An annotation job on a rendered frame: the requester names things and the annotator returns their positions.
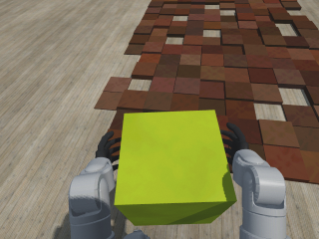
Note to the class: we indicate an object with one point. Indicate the right robot hand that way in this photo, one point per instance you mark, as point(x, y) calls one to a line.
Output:
point(237, 143)

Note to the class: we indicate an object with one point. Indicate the robot left forearm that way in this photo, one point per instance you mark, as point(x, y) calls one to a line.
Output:
point(89, 201)

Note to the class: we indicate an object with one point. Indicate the robot right forearm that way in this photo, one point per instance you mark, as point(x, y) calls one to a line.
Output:
point(263, 197)

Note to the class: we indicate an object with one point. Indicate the left robot hand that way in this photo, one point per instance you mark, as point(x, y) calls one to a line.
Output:
point(105, 151)

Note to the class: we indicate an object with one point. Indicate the carton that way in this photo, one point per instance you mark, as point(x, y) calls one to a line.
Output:
point(173, 169)

